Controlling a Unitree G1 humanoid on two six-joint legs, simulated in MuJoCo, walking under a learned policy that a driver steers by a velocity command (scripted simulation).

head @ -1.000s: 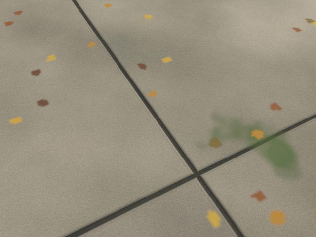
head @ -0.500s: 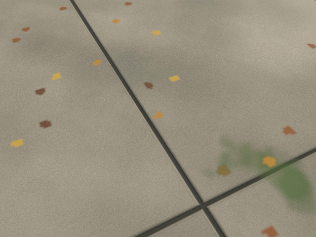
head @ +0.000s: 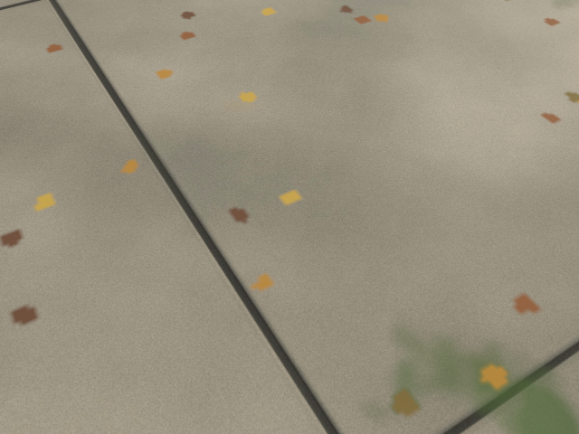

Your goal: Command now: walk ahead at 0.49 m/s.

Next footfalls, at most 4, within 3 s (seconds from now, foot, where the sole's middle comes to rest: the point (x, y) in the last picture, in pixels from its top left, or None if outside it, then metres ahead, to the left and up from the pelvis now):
0.30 right None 0.34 -0.17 -0.78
0.86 left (266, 379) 0.65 0.07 -0.78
1.44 right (349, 273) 0.97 -0.17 -0.78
2.00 left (262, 197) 1.27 0.08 -0.78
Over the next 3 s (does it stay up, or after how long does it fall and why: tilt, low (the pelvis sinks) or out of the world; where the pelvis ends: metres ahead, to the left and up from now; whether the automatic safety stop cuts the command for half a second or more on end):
stays up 1.25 0.01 -0.01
